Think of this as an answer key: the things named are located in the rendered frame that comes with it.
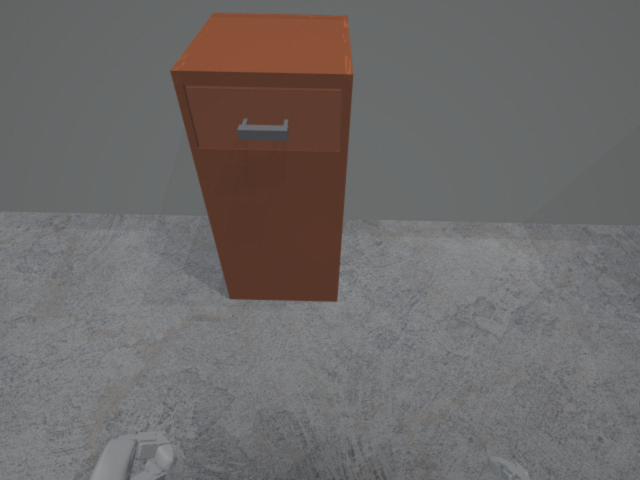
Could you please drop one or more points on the cabinet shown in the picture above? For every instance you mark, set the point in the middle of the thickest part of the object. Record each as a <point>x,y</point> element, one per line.
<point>276,214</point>

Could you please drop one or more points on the right robot hand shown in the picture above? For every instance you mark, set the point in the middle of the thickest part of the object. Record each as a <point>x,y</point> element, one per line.
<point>507,470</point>

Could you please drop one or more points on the left robot hand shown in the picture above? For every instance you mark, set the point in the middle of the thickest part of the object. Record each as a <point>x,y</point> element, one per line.
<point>116,460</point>

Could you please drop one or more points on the drawer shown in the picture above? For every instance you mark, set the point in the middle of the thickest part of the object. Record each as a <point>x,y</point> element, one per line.
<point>313,114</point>

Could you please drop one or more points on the handle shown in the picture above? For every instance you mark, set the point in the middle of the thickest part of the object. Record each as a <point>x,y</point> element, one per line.
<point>263,132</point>

